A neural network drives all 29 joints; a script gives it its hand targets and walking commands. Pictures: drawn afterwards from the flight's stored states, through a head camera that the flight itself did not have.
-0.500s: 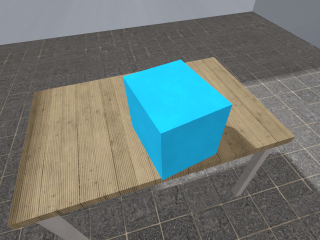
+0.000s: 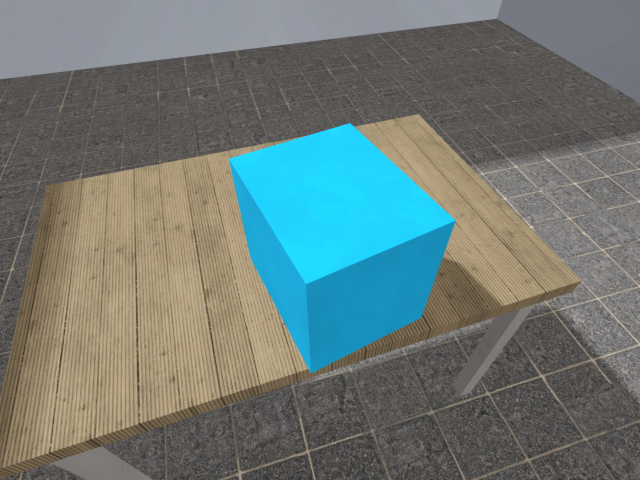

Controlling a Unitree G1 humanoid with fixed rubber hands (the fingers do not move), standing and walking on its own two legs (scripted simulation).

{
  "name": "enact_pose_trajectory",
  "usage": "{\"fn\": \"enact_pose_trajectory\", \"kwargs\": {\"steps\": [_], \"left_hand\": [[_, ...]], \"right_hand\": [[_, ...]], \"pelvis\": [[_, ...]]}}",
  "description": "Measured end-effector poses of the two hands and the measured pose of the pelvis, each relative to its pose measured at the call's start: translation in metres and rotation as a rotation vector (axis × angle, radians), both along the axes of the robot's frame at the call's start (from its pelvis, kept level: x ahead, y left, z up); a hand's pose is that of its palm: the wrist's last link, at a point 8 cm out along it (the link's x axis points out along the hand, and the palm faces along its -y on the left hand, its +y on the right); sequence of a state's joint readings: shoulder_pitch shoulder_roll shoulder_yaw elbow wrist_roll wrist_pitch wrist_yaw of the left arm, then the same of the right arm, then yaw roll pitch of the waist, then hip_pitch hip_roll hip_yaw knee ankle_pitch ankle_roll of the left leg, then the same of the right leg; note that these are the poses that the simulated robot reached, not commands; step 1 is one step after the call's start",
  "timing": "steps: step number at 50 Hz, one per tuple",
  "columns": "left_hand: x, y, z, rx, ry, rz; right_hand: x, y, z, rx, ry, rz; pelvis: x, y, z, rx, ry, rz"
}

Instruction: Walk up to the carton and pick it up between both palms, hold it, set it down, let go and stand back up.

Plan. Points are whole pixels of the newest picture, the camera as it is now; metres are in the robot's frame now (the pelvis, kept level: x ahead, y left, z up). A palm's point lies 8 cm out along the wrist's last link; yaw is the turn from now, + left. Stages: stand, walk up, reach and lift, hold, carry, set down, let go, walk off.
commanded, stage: walk up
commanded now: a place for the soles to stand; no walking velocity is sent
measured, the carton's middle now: (331, 243) +0.49 +0.01 -0.02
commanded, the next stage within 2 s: none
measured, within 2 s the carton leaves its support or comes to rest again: neither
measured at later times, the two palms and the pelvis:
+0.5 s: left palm out of the picture +0.02 +0.26 -0.13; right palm out of the picture +0.00 -0.25 -0.13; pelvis -0.01 +0.01 +0.00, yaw -1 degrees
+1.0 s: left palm out of the picture +0.11 +0.11 -0.15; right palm out of the picture +0.11 -0.46 -0.14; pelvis +0.04 -0.16 -0.04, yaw +10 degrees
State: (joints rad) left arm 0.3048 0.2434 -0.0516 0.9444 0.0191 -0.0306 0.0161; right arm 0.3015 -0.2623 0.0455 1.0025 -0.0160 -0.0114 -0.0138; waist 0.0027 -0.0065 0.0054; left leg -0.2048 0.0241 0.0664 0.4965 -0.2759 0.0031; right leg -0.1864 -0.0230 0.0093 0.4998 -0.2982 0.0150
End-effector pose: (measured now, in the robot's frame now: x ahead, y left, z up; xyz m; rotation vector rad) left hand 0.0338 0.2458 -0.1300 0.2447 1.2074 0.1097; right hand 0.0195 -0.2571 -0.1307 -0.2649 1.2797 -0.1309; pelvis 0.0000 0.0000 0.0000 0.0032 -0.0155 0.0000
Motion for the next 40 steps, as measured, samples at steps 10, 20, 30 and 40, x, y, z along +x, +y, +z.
{"fn": "enact_pose_trajectory", "kwargs": {"steps": [10, 20, 30, 40], "left_hand": [[-0.002, 0.012, 0.001, 0.017, 0.023, -0.013], [-0.009, 0.016, 0.000, 0.020, 0.040, -0.026], [-0.011, 0.021, -0.001, 0.039, 0.067, -0.062], [0.055, -0.024, -0.007, 0.008, -0.071, -0.063]], "right_hand": [[0.005, 0.008, -0.001, 0.003, -0.005, -0.007], [-0.006, 0.009, 0.000, -0.003, 0.007, -0.026], [-0.029, 0.004, 0.003, -0.026, 0.031, -0.038], [-0.086, -0.079, 0.042, -0.184, 0.197, -0.085]], "pelvis": [[-0.001, 0.008, 0.000, 0.002, -0.006, -0.009], [-0.006, 0.012, 0.000, 0.005, -0.013, -0.018], [-0.011, 0.006, 0.000, -0.003, -0.009, 0.008], [0.001, -0.060, 0.000, -0.003, -0.030, 0.104]]}}
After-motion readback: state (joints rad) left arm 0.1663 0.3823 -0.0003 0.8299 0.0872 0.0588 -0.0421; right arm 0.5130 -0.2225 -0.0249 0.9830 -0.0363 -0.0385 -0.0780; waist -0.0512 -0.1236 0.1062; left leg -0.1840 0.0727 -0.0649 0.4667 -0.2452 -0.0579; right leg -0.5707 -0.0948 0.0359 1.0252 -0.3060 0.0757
